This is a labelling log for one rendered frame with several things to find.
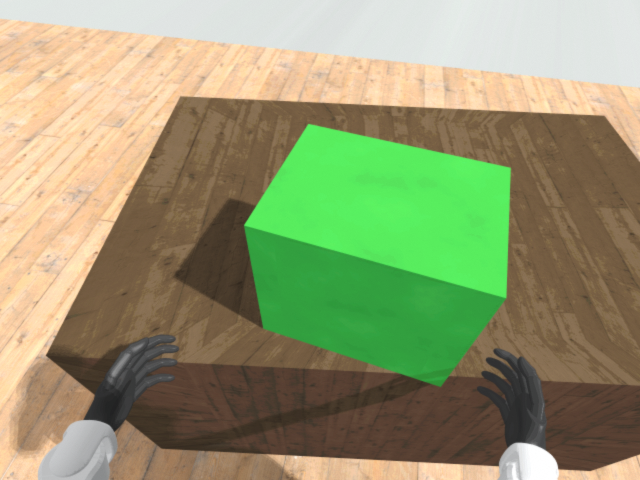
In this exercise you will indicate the robot right forearm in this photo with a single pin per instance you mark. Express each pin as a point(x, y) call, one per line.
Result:
point(523, 461)

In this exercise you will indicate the robot left hand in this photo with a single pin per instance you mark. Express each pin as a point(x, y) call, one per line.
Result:
point(127, 379)

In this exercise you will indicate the carton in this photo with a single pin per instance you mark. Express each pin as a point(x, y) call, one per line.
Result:
point(386, 253)

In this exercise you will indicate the pedestal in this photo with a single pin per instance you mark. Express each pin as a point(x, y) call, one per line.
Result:
point(176, 262)

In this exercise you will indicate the robot right hand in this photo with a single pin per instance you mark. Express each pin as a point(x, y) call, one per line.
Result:
point(523, 410)

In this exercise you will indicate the robot left forearm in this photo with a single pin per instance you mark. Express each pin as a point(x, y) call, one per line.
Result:
point(87, 448)

